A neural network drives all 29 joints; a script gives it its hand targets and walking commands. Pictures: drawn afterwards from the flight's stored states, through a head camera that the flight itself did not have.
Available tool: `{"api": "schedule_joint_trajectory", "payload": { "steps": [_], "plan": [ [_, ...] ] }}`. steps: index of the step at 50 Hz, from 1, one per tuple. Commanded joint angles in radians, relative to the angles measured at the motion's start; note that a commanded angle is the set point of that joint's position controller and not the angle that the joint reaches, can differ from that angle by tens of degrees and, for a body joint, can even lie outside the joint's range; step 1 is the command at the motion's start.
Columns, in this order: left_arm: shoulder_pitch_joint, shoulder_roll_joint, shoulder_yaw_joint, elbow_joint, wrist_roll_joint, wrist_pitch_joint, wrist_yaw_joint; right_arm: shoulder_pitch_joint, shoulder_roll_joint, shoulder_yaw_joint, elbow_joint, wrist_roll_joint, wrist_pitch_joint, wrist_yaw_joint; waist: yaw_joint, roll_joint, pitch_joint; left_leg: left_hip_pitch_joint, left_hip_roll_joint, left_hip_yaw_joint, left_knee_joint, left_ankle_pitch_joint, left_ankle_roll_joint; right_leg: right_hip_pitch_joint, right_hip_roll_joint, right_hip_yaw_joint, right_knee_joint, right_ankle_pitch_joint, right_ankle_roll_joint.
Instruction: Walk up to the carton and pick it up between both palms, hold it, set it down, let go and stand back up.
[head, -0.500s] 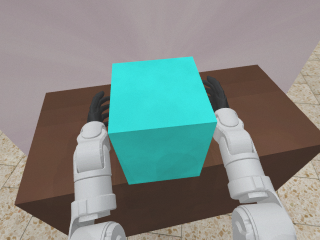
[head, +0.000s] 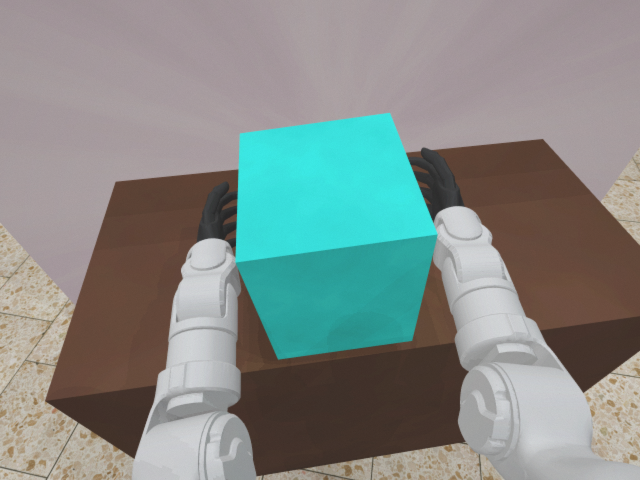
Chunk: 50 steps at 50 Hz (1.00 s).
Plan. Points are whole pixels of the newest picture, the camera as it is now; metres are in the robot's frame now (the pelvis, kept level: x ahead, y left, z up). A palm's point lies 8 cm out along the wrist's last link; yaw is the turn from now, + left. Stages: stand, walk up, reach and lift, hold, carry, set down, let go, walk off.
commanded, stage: set down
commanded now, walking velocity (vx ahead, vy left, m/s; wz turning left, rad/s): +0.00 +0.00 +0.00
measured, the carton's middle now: (330, 243) +0.43 -0.01 +0.06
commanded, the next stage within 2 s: none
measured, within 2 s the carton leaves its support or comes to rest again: rests again in 1.22 s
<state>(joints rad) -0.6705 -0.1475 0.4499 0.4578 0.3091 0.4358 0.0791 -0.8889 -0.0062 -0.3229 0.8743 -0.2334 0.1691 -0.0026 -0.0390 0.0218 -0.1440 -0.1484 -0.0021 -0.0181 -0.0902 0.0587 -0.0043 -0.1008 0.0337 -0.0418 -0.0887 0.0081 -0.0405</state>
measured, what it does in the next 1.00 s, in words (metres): stands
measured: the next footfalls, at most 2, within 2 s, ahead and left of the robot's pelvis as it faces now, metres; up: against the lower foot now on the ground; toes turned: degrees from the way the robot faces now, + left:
none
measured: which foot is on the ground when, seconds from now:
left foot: down 0.00-1.00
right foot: down 0.00-1.00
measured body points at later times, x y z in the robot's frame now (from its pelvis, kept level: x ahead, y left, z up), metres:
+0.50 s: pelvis +0.01 -0.01 +0.00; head +0.06 -0.02 +0.44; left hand +0.44 +0.14 +0.08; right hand +0.47 -0.15 +0.11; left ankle -0.01 +0.12 -0.75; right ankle -0.04 -0.09 -0.75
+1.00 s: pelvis +0.00 +0.00 +0.00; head +0.06 -0.01 +0.44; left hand +0.44 +0.14 +0.08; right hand +0.47 -0.15 +0.11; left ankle -0.01 +0.12 -0.75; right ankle -0.04 -0.09 -0.75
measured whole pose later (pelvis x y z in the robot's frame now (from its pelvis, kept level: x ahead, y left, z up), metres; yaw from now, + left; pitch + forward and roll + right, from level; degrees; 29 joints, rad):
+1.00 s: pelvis +0.00 +0.00 +0.00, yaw +0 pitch +19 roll +0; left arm -0.83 -0.13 0.55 0.80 0.37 0.17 0.11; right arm -0.98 -0.02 -0.56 1.00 -0.40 0.05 0.05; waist 0.01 0.02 -0.24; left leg -0.31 0.00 -0.02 -0.09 0.08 0.00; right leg -0.26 0.04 -0.03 -0.09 0.03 -0.04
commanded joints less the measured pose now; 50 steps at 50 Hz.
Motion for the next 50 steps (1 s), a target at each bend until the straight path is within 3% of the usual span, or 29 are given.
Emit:
{"api": "schedule_joint_trajectory", "payload": {
  "steps": [1, 7, 13, 17, 21, 26, 30, 33, 37, 41, 45, 50],
  "plan": [
    [-0.874, -0.412, -0.359, -0.143, -0.062, -0.167, -0.073, -0.651, 0.529, 0.249, -0.127, 0.033, -0.086, 0.141, 0.014, -0.015, -0.709, 0.281, -0.023, 0.011, 0.083, 0.499, 0.005, 0.280, 0.022, 0.005, 0.110, 0.536, 0.030],
    [-0.899, -0.380, -0.297, -0.061, -0.046, -0.194, -0.068, -0.680, 0.546, 0.233, -0.070, 0.023, -0.102, 0.137, 0.038, -0.049, -0.683, 0.166, -0.032, 0.011, 0.045, 0.409, 0.030, 0.356, 0.006, 0.018, 0.152, 0.599, 0.043],
    [-0.946, -0.414, -0.323, -0.058, -0.069, -0.241, -0.058, -0.689, 0.568, 0.215, -0.052, 0.014, -0.133, 0.136, 0.021, -0.066, -0.769, 0.149, -0.032, 0.008, 0.050, 0.467, 0.025, 0.369, 0.003, 0.019, 0.171, 0.710, 0.042],
    [-0.941, -0.383, -0.307, -0.007, -0.046, -0.257, -0.054, -0.668, 0.577, 0.212, 0.008, 0.007, -0.140, 0.133, 0.043, -0.040, -0.768, 0.093, -0.041, 0.016, 0.035, 0.436, 0.037, 0.402, -0.008, 0.025, 0.186, 0.738, 0.048],
    [-0.946, -0.387, -0.294, 0.032, -0.053, -0.279, -0.053, -0.673, 0.572, 0.186, 0.035, -0.008, -0.146, 0.132, 0.034, -0.060, -0.744, 0.072, -0.036, 0.011, 0.034, 0.422, 0.039, 0.385, -0.011, 0.029, 0.190, 0.732, 0.047],
    [-0.975, -0.411, -0.305, 0.034, -0.067, -0.312, -0.054, -0.705, 0.594, 0.196, -0.009, -0.007, -0.169, 0.137, 0.041, -0.063, -0.843, 0.071, -0.035, 0.014, 0.039, 0.488, 0.031, 0.400, -0.011, 0.027, 0.198, 0.796, 0.043],
    [-0.954, -0.408, -0.284, 0.071, -0.039, -0.323, -0.053, -0.673, 0.591, 0.159, 0.040, -0.029, -0.172, 0.143, 0.045, -0.048, -0.799, 0.089, -0.033, 0.008, 0.053, 0.496, 0.025, 0.348, -0.005, 0.028, 0.179, 0.741, 0.037],
    [-0.940, -0.388, -0.258, 0.111, -0.016, -0.321, -0.060, -0.649, 0.547, 0.098, 0.093, -0.066, -0.162, 0.155, 0.037, -0.042, -0.750, 0.120, -0.025, 0.012, 0.057, 0.450, 0.013, 0.260, 0.004, 0.014, 0.133, 0.588, 0.032],
    [-0.914, -0.397, -0.246, 0.135, -0.009, -0.338, -0.065, -0.630, 0.553, 0.074, 0.080, -0.091, -0.166, 0.172, 0.038, -0.040, -0.747, 0.137, -0.022, 0.017, 0.069, 0.471, 0.014, 0.219, 0.009, 0.005, 0.113, 0.562, 0.029],
    [-0.928, -0.364, -0.231, 0.155, 0.008, -0.357, -0.068, -0.648, 0.545, 0.057, 0.089, -0.102, -0.170, 0.179, 0.061, -0.030, -0.745, 0.082, -0.021, 0.018, 0.045, 0.448, 0.018, 0.238, 0.003, 0.010, 0.111, 0.539, 0.030],
    [-0.874, -0.354, -0.192, 0.208, 0.031, -0.358, -0.077, -0.599, 0.507, -0.008, 0.112, -0.154, -0.159, 0.192, 0.053, -0.039, -0.659, 0.072, -0.012, 0.012, 0.027, 0.377, 0.024, 0.177, 0.003, 0.003, 0.072, 0.425, 0.026],
    [-0.877, -0.355, -0.179, 0.219, 0.048, -0.384, -0.079, -0.597, 0.506, -0.037, 0.113, -0.181, -0.169, 0.204, 0.062, -0.028, -0.699, 0.053, -0.009, 0.018, 0.015, 0.375, 0.020, 0.180, 0.001, 0.002, 0.067, 0.411, 0.024]
  ]
}}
